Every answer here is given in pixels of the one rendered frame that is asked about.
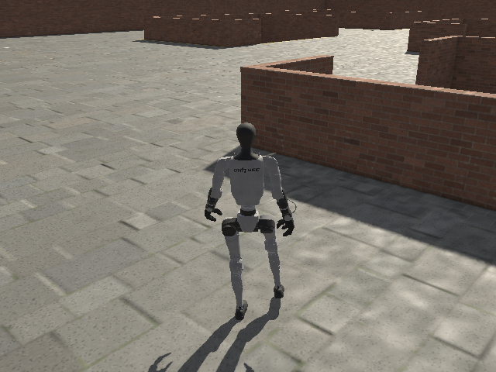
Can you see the right robot forearm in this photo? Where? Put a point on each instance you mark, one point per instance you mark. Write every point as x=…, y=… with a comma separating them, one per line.
x=284, y=207

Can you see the left robot upper arm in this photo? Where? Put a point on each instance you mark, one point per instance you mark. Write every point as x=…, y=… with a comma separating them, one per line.
x=218, y=177

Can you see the left robot hand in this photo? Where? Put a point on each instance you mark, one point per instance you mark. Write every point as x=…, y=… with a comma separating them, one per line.
x=208, y=216

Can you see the left robot forearm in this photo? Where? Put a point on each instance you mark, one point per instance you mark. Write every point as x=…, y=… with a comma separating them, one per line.
x=211, y=202

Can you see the robot head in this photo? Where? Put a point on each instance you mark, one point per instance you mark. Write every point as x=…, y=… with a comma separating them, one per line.
x=246, y=133

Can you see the right robot hand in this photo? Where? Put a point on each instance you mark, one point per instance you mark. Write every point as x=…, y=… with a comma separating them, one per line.
x=288, y=224

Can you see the robot right thigh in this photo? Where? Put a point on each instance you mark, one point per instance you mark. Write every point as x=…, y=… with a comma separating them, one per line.
x=267, y=227

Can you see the right robot upper arm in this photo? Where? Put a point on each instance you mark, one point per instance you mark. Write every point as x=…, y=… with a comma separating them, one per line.
x=275, y=176

